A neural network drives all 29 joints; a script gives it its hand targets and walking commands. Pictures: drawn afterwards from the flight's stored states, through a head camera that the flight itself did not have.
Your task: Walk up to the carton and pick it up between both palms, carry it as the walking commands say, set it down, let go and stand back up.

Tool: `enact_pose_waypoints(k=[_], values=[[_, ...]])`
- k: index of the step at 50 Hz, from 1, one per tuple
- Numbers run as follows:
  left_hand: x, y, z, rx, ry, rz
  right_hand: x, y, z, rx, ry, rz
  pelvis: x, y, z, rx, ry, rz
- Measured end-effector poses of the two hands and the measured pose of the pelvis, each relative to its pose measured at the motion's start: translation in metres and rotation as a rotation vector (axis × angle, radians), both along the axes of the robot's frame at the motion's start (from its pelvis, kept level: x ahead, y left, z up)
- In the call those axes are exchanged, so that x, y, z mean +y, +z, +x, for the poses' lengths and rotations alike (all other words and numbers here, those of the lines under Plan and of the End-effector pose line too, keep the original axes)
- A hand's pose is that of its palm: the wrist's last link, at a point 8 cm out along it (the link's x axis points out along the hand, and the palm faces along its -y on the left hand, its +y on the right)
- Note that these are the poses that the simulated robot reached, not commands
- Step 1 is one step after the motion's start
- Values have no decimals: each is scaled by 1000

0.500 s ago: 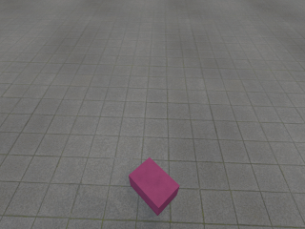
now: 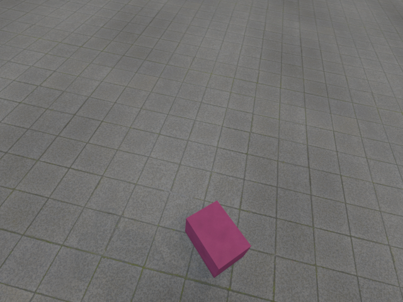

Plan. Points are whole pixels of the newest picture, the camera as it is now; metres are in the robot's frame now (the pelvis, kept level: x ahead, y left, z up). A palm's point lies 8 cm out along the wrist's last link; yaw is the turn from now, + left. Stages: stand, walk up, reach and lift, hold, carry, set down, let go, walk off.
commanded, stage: walk up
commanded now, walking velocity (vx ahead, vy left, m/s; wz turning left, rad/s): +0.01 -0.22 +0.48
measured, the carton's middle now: (215, 238) +0.49 -0.13 -0.68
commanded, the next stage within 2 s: none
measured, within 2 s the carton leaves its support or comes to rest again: neither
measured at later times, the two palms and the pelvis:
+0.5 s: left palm out of the picture +0.09 +0.16 -0.11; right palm out of the picture +0.01 -0.35 -0.14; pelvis +0.01 -0.10 +0.00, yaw +2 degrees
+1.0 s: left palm out of the picture +0.04 +0.12 -0.14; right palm out of the picture +0.15 -0.38 -0.12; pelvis +0.03 -0.14 +0.00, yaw +14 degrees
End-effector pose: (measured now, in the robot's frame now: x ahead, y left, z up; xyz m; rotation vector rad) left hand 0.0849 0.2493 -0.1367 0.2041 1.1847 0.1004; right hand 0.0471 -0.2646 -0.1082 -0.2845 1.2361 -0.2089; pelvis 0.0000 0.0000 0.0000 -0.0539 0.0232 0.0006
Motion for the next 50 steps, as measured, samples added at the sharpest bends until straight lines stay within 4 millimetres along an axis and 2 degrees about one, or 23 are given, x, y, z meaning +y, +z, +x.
enact_pose_waypoints(k=[6,12,18,22,26,31,35,43,46,50], values=[[-7,1,3,23,5,-15,-10,7,-32,92,-32,-45,-5,6,5,11,4,5],[-26,3,8,25,4,-3,-30,4,-63,176,-57,-44,-24,4,6,17,5,32],[-54,11,16,3,-4,45,-58,-14,-64,179,-52,5,-59,-1,5,22,3,79],[-76,21,12,-4,10,81,-77,-29,-51,163,-33,54,-84,-2,8,20,15,99],[-89,32,8,9,27,110,-89,-33,-29,141,-9,83,-102,3,10,29,30,117],[-98,36,-2,24,71,126,-98,-38,-1,127,44,104,-116,4,15,46,75,117],[-101,29,-21,45,139,120,-103,-39,24,121,112,94,-123,1,17,57,139,98],[-113,-3,-69,121,275,50,-98,-30,90,39,252,31,-127,-8,19,66,256,43],[-120,-6,-64,110,276,25,-105,-20,98,10,251,1,-130,-5,23,48,256,45],[-129,-4,-40,47,255,18,-118,-15,98,3,234,-14,-139,-5,29,29,243,41]])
